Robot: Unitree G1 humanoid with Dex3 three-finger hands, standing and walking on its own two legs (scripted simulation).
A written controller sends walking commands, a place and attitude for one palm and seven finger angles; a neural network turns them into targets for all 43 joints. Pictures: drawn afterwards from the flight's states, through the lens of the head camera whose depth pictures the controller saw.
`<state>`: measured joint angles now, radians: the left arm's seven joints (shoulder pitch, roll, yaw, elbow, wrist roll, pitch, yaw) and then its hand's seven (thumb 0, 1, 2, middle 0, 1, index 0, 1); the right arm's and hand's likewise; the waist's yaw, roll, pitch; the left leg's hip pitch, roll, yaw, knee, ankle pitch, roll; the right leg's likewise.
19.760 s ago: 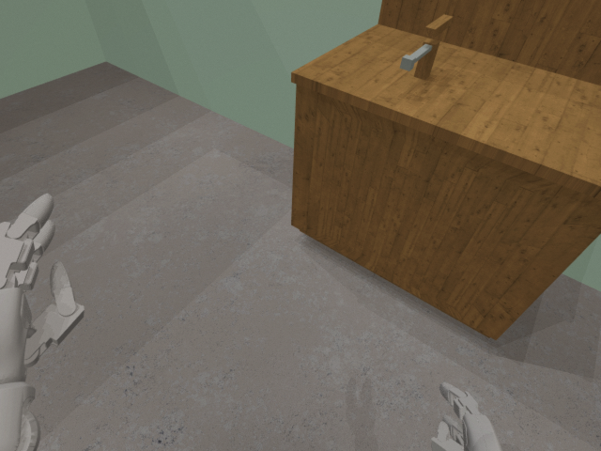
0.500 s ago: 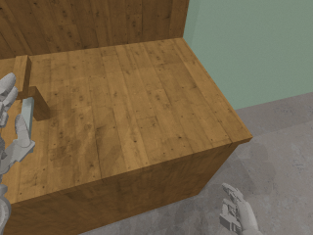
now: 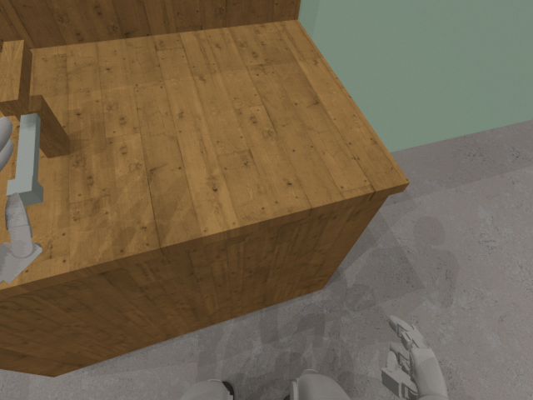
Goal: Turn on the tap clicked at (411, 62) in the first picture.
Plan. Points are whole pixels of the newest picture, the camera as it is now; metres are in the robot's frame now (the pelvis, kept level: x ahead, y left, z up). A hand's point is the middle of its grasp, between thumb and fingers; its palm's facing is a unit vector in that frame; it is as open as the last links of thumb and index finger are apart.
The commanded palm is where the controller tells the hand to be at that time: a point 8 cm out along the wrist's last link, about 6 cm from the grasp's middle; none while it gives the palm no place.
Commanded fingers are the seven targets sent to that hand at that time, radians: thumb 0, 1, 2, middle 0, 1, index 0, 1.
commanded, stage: come to a stop and stand still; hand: left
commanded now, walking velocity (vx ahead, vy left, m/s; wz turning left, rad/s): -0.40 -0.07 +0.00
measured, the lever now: (25, 191) +0.33 +0.35 +0.09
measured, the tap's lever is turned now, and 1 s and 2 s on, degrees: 0 0 0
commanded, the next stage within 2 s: none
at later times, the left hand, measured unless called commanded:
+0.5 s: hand (18, 364) +0.13 +0.23 +0.16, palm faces +0.36 -0.84 -0.42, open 7.4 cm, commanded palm +0.06 +0.26 +0.18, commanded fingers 0.00 0.90 0.90 -0.20 -0.30 -0.20 -0.30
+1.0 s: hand out of the picture +0.06 +0.24 +0.18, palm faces +0.38 -0.82 -0.43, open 7.4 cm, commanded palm +0.00 +0.28 +0.18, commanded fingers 0.00 0.90 0.90 -0.20 -0.30 -0.20 -0.30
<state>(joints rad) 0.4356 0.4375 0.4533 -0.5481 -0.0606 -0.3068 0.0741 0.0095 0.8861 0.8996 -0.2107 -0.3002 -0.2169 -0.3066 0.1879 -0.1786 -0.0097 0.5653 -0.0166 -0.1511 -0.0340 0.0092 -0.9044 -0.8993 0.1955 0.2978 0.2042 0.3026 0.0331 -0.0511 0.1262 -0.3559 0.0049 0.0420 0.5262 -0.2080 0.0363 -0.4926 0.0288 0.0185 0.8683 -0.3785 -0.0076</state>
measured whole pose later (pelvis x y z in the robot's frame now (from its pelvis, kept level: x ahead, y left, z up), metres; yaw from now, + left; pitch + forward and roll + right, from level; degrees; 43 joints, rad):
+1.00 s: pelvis -0.18 +0.00 -0.02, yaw -2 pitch -2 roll +3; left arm 0.37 0.42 0.44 -0.48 -0.02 -0.24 0.11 0.01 0.89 0.90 -0.21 -0.30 -0.22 -0.31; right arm 0.21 -0.17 -0.03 0.57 0.01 -0.15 0.00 0.01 -0.90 -0.90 0.20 0.30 0.20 0.30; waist -0.02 -0.09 0.08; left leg -0.20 -0.05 0.04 0.65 -0.39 0.01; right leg -0.45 0.01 -0.02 0.88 -0.44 -0.07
